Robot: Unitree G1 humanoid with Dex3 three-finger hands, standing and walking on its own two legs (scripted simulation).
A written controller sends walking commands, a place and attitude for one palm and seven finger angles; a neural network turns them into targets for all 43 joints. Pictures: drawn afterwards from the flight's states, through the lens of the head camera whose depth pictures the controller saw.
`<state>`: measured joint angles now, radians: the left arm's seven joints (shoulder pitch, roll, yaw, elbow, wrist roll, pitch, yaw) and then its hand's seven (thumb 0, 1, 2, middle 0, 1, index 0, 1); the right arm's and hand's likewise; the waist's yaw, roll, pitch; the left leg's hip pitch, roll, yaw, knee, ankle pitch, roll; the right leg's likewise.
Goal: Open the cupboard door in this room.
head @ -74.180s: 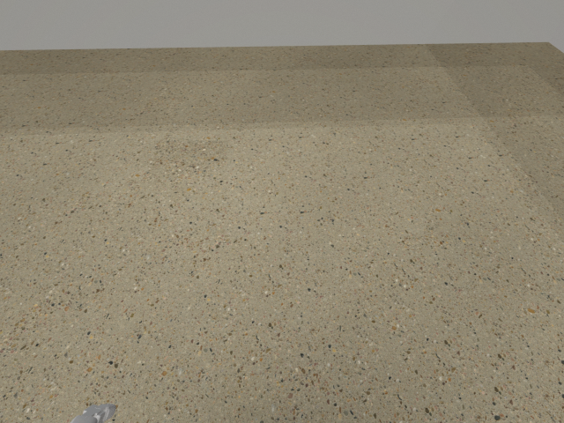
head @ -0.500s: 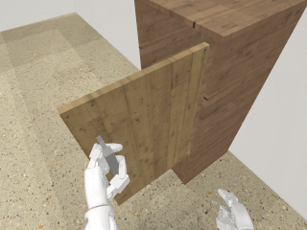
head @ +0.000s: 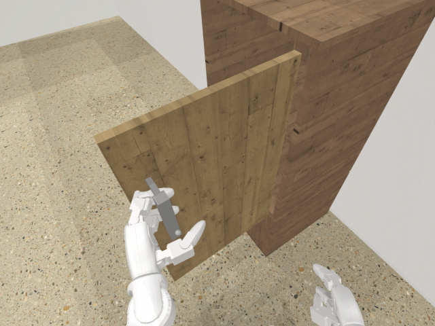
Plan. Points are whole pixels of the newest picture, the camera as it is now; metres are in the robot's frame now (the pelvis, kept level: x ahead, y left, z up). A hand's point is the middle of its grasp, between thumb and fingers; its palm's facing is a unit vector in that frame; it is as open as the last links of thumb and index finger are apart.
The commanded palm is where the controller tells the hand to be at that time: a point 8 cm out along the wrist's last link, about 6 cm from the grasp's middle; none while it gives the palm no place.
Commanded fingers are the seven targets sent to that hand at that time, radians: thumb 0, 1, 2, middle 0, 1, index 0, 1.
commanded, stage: open thumb and fingers to let go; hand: left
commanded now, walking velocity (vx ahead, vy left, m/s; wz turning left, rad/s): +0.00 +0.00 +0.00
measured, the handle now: (163, 209) +0.30 +0.12 +0.07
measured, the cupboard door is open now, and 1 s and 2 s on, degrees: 92 94 93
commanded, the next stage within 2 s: slide the hand sideways off the handle in 0.46 s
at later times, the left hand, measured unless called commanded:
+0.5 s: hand (177, 226) +0.27 +0.09 +0.07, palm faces +0.29 -0.96 -0.02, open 15.0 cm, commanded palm +0.22 +0.12 +0.07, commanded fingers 0.00 -0.50 0.30 -0.15 -0.30 -0.15 -0.30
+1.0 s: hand (174, 254) +0.22 +0.08 +0.07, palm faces -0.16 -0.99 +0.00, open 16.2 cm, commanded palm +0.19 +0.15 +0.07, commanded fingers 0.00 -0.50 0.30 -0.15 -0.30 -0.15 -0.30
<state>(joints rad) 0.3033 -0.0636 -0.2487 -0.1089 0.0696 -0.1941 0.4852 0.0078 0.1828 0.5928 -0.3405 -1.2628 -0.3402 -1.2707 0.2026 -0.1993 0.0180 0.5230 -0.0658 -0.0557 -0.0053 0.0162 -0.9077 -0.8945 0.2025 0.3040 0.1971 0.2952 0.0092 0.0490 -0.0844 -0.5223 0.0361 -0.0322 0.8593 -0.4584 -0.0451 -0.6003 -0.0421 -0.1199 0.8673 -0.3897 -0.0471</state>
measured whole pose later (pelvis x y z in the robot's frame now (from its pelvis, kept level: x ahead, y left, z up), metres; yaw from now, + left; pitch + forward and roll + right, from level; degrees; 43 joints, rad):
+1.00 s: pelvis +0.00 +0.03 -0.01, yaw -2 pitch +7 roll +0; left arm 0.36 0.07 -0.26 -0.23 -0.02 -0.18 0.03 -0.01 -0.51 0.30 -0.17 -0.32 -0.17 -0.33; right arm 0.25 -0.21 0.05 0.44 -0.02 -0.13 -0.01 0.02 -0.91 -0.89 0.20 0.30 0.20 0.30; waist 0.01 0.03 -0.07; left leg -0.56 0.01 0.01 0.92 -0.49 0.00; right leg -0.65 -0.06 -0.07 0.91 -0.39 0.00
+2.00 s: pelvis +0.00 +0.04 -0.03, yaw -1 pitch +9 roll -2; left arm 0.68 0.20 -0.01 -0.47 -0.19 -0.22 -0.17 -0.01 -0.50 0.30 -0.16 -0.30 -0.15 -0.30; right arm 0.27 -0.22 0.02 0.39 0.03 -0.15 -0.06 0.02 -0.91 -0.89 0.20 0.30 0.20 0.30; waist 0.03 0.05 -0.10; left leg -0.67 0.03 -0.02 1.08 -0.56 0.00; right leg -0.72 -0.05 -0.09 1.02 -0.44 0.00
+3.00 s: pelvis +0.03 +0.04 +0.04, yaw -2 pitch -4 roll -1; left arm 0.52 0.33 0.28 -0.46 -0.03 -0.04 0.12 0.00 0.49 0.73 -0.20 -0.30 -0.19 -0.30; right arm 0.20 -0.22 0.04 0.62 -0.01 -0.15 -0.08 0.02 -0.90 -0.89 0.20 0.30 0.20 0.30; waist 0.08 0.06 0.02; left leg -0.06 0.02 0.02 0.46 -0.34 0.01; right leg -0.14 -0.03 -0.07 0.44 -0.24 0.02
